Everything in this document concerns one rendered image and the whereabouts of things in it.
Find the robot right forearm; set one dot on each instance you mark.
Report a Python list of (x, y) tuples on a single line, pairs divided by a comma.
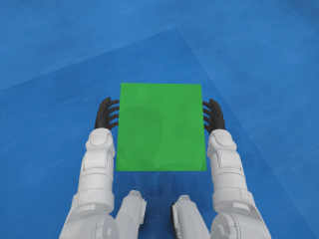
[(227, 175)]

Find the carton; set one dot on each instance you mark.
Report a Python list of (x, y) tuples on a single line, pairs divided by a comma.
[(161, 128)]

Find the robot thigh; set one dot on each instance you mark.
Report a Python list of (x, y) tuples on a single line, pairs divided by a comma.
[(130, 216), (188, 220)]

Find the right robot upper arm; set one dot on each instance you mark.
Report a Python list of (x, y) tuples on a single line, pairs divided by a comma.
[(230, 225)]

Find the right robot hand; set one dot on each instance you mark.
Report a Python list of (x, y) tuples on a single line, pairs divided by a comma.
[(215, 120)]

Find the robot right thigh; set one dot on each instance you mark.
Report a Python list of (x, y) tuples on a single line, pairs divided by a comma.
[(188, 220)]

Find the left robot hand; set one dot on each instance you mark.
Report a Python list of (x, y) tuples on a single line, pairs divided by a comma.
[(103, 118)]

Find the robot left thigh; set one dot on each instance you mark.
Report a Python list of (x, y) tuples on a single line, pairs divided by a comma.
[(130, 216)]

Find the left robot upper arm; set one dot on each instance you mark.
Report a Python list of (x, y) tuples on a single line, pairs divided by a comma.
[(99, 226)]

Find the robot left forearm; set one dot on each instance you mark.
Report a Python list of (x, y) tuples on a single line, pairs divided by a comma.
[(95, 189)]

